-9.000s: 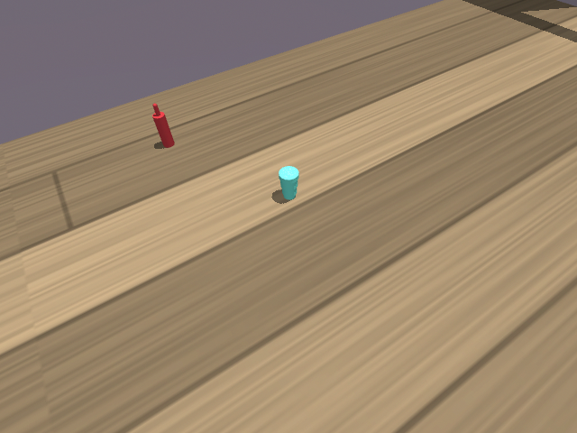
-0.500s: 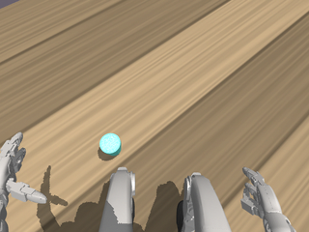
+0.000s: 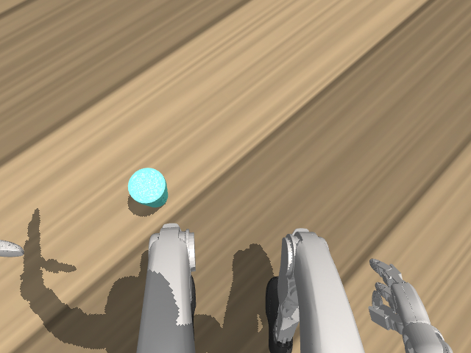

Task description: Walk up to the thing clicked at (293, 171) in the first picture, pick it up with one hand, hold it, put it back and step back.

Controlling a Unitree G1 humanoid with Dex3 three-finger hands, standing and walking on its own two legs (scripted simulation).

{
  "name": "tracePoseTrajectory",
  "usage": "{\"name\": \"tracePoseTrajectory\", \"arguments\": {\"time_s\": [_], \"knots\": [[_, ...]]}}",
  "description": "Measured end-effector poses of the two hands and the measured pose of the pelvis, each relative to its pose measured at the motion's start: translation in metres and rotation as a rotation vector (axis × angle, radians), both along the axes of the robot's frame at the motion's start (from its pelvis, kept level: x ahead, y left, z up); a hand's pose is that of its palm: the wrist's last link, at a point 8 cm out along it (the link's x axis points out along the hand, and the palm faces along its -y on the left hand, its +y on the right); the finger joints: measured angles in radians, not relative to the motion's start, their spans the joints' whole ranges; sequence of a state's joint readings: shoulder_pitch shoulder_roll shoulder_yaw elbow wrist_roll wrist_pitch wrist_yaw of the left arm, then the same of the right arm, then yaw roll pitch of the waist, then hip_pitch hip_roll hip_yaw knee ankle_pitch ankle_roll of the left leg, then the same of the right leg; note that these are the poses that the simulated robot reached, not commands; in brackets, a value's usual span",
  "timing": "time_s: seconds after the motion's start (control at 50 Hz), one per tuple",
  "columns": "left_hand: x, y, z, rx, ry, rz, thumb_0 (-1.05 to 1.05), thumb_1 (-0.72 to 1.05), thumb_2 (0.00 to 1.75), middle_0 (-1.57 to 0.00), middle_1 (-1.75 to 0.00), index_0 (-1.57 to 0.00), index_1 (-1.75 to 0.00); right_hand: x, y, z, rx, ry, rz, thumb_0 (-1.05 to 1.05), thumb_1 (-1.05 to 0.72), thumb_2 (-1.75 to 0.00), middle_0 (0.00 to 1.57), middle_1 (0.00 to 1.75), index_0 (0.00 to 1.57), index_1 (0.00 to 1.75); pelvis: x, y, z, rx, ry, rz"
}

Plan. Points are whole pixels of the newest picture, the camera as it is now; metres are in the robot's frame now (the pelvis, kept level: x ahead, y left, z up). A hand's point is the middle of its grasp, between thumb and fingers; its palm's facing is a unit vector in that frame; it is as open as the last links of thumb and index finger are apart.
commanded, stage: go down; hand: left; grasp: from the side
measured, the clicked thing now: (152, 191) +0.42 +0.24 -0.40
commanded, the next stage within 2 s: approach in 1.20 s
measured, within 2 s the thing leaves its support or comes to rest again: neither
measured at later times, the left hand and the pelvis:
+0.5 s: hand out of the picture +0.32 +0.41 -0.07, palm faces +0.19 -0.97 -0.17, open 17.2 cm; pelvis -0.01 +0.00 -0.05, yaw -1 degrees
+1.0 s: hand out of the picture +0.33 +0.42 -0.08, palm faces +0.20 -0.97 -0.15, open 17.4 cm; pelvis -0.02 +0.00 -0.08, yaw -2 degrees
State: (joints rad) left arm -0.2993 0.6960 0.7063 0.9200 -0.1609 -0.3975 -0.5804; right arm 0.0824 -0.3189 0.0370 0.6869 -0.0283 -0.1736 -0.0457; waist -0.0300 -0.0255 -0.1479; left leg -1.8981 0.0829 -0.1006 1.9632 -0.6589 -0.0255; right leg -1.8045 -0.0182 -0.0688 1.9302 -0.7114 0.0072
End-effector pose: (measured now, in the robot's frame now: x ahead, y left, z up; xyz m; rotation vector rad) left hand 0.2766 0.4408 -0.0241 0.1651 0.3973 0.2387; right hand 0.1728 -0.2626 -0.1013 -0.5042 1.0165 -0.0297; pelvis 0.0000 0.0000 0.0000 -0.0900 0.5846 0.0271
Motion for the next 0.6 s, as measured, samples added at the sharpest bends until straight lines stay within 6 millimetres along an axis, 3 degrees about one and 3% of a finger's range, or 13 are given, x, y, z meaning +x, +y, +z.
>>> {"name": "tracePoseTrajectory", "arguments": {"time_s": [0.28, 0.6], "knots": [[0.007, 0.015, -0.021, -0.009, -0.078, -0.018, -0.02, -0.47, 0.14, -0.05, -0.12, -0.04, -0.13, -0.003, 0.001, -0.029, -0.028, 0.003, 0.033, 0.0, -0.91, -0.9, 0.21, 0.3, 0.2, 0.3, -0.008, 0.003, -0.034, -0.014, -0.009, -0.006], [0.019, 0.023, -0.035, -0.014, -0.129, -0.03, -0.02, -0.5, 0.14, -0.04, -0.12, -0.04, -0.13, -0.022, 0.003, -0.052, -0.034, 0.03, 0.034, 0.0, -0.91, -0.91, 0.21, 0.3, 0.2, 0.3, -0.015, 0.004, -0.058, -0.022, -0.02, -0.014]]}}
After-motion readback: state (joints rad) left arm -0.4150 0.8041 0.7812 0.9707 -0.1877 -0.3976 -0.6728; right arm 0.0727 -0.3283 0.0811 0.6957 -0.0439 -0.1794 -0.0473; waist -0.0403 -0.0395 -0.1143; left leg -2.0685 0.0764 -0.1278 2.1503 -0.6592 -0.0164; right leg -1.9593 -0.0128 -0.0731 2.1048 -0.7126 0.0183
